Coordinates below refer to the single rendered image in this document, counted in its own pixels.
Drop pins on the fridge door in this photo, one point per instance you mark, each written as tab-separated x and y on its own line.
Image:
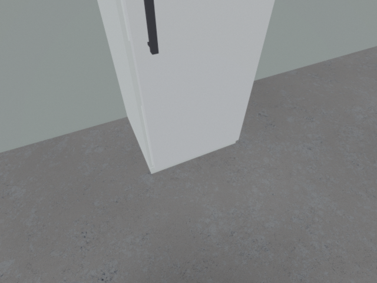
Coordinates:
195	91

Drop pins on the handle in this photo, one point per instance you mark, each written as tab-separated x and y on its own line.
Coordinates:
151	26

